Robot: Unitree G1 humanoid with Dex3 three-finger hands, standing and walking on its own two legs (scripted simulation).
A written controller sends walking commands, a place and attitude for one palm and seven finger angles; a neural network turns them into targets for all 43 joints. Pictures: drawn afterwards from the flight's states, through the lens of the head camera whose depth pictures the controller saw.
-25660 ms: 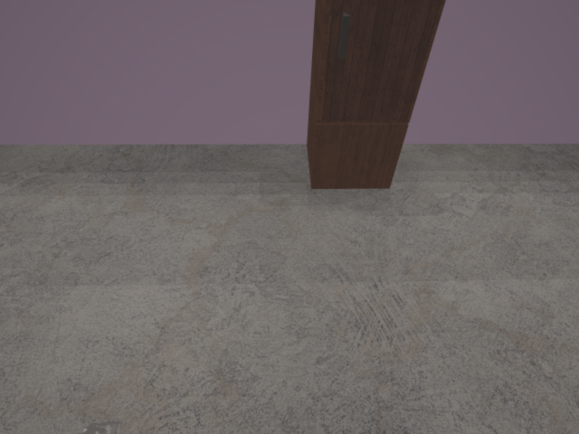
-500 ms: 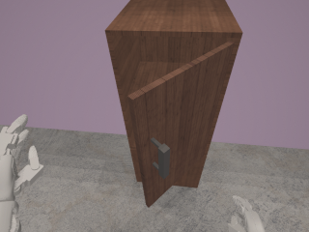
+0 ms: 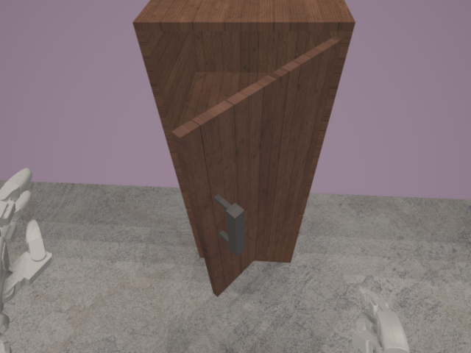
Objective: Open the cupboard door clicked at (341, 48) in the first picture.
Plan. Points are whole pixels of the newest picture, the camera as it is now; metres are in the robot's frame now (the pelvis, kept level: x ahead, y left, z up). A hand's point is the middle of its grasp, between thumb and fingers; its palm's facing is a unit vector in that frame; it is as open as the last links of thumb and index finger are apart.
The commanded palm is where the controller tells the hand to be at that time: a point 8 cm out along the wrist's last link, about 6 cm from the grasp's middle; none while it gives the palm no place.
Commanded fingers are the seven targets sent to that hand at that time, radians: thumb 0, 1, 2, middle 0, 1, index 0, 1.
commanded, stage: step back with the hand held close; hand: left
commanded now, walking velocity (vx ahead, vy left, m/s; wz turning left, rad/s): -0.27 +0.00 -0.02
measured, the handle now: (228, 225) +0.34 +0.05 +0.01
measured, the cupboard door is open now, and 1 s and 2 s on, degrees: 49 49 49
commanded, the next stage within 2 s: stop stepping back and stand still in 0.94 s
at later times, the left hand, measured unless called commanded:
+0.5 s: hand out of the picture +0.11 +0.29 +0.15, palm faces +0.44 -0.75 -0.49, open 7.4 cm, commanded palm +0.05 +0.33 +0.17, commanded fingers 0.00 0.90 0.90 -0.20 -0.30 -0.20 -0.30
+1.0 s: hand out of the picture +0.02 +0.29 +0.16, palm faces +0.38 -0.81 -0.44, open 7.4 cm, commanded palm -0.04 +0.33 +0.17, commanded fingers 0.00 0.90 0.90 -0.20 -0.30 -0.20 -0.30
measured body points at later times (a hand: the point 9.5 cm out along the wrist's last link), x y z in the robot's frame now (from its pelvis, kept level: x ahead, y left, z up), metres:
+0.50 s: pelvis -0.08 +0.02 -0.02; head -0.06 +0.04 +0.43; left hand +0.08 +0.33 +0.18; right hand +0.11 -0.20 -0.09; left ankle +0.02 +0.11 -0.74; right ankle +0.00 -0.10 -0.74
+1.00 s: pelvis -0.19 +0.03 -0.03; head -0.16 +0.06 +0.42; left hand -0.01 +0.33 +0.18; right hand +0.02 -0.17 -0.09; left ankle +0.02 +0.11 -0.74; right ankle -0.34 -0.08 -0.75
